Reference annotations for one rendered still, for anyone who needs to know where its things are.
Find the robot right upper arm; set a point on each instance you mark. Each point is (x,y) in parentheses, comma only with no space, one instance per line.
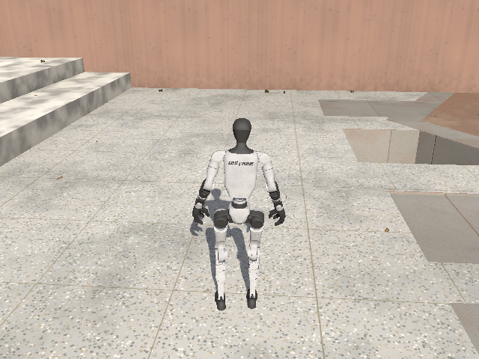
(268,171)

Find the robot left hand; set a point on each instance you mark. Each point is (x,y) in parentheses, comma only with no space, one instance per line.
(197,212)

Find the left robot forearm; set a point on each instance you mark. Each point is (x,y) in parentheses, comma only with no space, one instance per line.
(202,196)

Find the humanoid robot torso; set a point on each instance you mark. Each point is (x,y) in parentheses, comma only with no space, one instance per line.
(240,180)

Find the right robot forearm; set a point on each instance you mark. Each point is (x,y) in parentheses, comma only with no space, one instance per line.
(276,198)

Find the robot right hand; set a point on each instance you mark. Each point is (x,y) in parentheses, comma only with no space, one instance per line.
(280,214)

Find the robot left upper arm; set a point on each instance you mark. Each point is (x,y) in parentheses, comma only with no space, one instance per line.
(212,170)

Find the humanoid robot head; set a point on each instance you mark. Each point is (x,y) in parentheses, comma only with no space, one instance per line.
(241,129)

